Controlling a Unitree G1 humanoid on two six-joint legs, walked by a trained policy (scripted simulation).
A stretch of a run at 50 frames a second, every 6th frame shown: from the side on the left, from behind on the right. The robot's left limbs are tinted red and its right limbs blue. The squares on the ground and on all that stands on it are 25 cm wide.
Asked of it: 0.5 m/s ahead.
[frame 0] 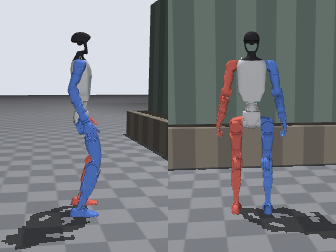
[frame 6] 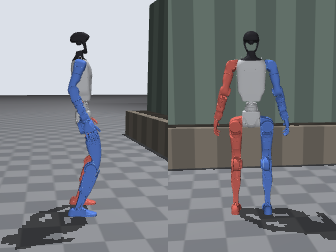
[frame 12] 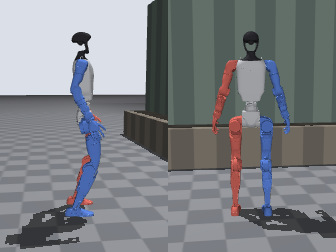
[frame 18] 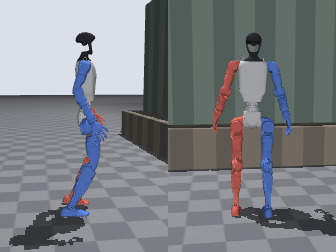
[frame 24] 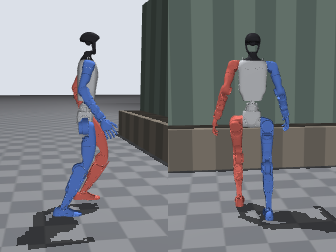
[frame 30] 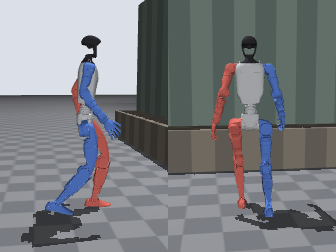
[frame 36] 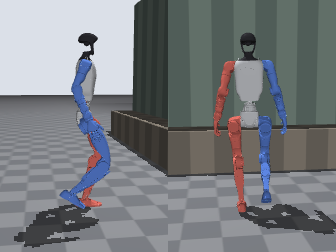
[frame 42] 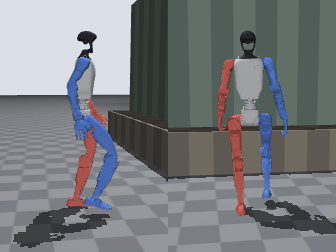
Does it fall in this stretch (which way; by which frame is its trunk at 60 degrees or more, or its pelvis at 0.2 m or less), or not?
no
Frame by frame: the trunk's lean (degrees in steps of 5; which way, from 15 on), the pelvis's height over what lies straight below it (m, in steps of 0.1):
0: 0, 0.8
6: 5, 0.8
12: 5, 0.8
18: 0, 0.8
24: 5, 0.8
30: 5, 0.7
36: 5, 0.8
42: 5, 0.8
